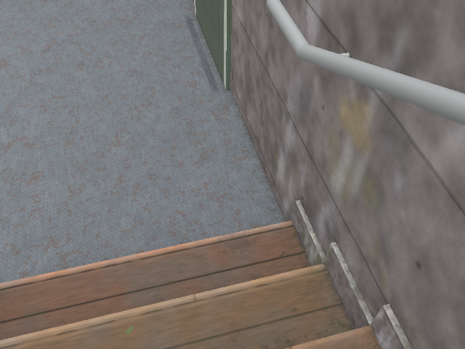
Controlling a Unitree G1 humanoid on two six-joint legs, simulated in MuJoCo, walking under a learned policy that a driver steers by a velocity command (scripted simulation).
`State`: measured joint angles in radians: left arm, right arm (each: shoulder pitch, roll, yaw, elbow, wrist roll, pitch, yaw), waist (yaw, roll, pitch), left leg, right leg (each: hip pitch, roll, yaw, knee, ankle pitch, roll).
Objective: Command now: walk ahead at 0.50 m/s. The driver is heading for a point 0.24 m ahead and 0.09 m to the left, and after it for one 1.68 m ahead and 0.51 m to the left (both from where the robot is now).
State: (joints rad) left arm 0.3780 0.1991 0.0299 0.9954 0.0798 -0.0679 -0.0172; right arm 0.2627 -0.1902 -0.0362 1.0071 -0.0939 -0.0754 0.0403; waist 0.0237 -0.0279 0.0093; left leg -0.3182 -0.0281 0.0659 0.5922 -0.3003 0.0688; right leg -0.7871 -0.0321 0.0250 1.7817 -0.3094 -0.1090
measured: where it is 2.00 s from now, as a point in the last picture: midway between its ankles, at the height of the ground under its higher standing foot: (209, 261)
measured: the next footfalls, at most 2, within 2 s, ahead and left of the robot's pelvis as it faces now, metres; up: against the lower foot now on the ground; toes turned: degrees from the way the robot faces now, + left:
right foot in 0.24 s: +0.29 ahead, -0.16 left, -0.05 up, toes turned -3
right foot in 0.42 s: +0.34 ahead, -0.16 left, -0.15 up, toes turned -4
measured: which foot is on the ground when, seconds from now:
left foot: down 0.00-0.40, up 0.42-0.90, down 0.92-1.00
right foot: up 0.00-0.22, down 0.24-0.32, up 0.34-0.40, down 0.42-0.94, up 0.96-1.00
